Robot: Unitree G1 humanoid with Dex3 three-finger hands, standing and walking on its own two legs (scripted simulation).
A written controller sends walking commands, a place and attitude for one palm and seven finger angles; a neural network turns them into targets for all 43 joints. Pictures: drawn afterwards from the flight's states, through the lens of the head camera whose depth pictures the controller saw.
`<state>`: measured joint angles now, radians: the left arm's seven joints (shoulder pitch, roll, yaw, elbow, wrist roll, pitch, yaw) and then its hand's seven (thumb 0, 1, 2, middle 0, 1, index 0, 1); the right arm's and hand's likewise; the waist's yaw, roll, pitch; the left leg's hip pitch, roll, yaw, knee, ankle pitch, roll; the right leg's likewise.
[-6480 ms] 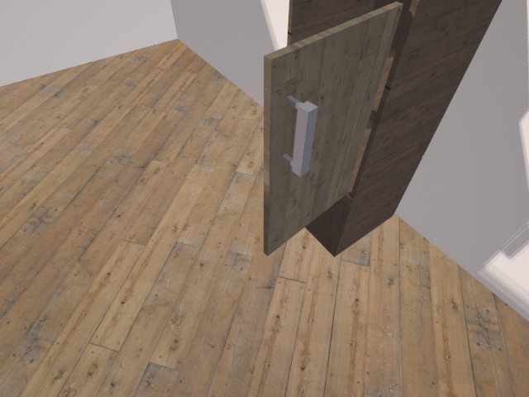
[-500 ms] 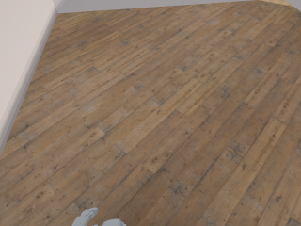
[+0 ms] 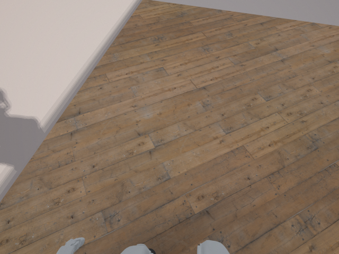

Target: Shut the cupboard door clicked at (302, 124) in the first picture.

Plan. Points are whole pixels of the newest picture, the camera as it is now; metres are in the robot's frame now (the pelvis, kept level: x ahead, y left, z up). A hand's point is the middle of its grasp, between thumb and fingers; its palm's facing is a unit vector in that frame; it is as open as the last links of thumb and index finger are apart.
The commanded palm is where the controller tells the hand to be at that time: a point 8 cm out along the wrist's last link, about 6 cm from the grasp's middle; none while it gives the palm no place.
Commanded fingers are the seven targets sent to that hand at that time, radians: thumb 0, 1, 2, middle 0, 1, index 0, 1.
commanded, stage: walk to a spot facing it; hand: left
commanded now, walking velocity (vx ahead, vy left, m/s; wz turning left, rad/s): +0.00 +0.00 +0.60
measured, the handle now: out of the picture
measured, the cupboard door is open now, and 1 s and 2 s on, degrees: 96 96 96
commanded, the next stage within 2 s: none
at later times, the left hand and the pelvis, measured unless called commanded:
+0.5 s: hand out of the picture -0.01 +0.13 -0.15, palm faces +0.37 -0.89 -0.26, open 7.3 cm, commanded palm none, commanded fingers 0.00 0.90 0.90 -0.20 -0.30 -0.20 -0.30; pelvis +0.03 -0.07 +0.01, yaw +22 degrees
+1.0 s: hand out of the picture +0.04 +0.16 -0.14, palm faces +0.58 -0.76 -0.29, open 7.4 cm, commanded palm none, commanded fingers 0.00 0.90 0.90 -0.20 -0.30 -0.20 -0.30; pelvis +0.06 -0.08 +0.00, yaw +37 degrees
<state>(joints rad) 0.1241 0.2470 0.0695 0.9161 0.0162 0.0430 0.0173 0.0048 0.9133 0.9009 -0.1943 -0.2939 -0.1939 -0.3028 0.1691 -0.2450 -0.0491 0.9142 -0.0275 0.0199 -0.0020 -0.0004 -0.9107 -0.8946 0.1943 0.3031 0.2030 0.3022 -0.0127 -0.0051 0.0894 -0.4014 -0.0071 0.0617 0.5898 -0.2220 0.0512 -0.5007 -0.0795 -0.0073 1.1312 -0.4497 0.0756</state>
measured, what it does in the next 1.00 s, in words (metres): steps to the right, turning left: right foot, then left foot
